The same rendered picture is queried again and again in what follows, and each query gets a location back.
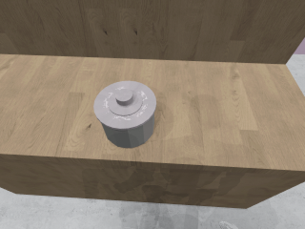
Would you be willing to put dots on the table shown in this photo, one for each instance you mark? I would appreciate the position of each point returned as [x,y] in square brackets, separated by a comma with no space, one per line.
[229,121]

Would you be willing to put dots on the knob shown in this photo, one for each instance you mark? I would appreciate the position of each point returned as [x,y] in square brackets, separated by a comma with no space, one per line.
[124,97]

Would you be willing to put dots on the lid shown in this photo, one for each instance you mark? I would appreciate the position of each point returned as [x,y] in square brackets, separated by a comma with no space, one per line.
[123,118]

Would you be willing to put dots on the pot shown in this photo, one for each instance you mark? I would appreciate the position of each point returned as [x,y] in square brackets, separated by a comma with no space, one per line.
[130,138]

